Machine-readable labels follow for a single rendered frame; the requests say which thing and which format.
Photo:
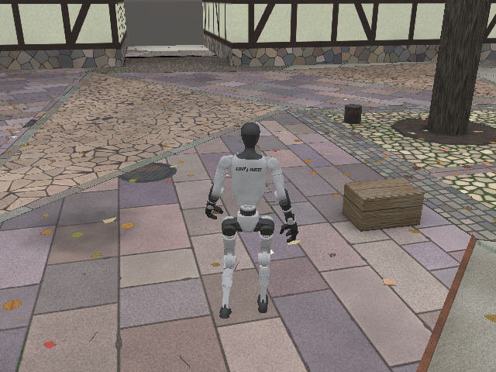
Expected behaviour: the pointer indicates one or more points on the robot right hand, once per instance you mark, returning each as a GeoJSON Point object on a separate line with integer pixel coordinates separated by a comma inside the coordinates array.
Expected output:
{"type": "Point", "coordinates": [293, 231]}

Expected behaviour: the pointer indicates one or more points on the left robot forearm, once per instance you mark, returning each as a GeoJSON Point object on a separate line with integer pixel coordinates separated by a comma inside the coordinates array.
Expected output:
{"type": "Point", "coordinates": [212, 200]}

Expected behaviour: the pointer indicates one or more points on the humanoid robot torso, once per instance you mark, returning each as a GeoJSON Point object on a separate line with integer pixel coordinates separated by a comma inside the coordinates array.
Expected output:
{"type": "Point", "coordinates": [248, 184]}

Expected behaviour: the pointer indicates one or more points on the left robot upper arm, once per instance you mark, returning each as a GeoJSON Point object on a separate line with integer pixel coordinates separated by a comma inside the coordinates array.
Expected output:
{"type": "Point", "coordinates": [220, 175]}

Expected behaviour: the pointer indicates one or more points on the left robot shin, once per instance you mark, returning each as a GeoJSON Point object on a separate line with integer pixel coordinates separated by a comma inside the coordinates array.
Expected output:
{"type": "Point", "coordinates": [227, 282]}

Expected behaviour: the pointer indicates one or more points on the robot left hand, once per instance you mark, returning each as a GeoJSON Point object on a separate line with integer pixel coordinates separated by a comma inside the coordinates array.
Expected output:
{"type": "Point", "coordinates": [210, 215]}

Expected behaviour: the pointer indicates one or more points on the right robot upper arm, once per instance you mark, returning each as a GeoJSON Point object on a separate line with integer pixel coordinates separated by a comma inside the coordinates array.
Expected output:
{"type": "Point", "coordinates": [277, 176]}

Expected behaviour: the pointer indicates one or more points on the right robot forearm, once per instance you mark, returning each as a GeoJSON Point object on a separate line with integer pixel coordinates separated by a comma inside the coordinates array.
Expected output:
{"type": "Point", "coordinates": [287, 210]}

